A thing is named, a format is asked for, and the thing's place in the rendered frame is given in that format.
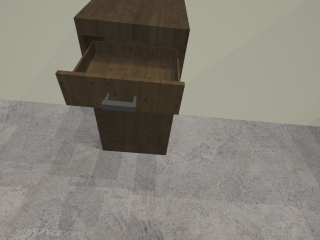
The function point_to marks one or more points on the handle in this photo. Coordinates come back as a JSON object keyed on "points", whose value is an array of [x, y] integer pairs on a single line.
{"points": [[119, 105]]}

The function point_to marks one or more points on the cabinet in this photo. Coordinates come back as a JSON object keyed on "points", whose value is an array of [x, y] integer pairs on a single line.
{"points": [[154, 23]]}

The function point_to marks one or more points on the drawer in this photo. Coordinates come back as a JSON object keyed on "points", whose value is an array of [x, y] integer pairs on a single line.
{"points": [[124, 71]]}

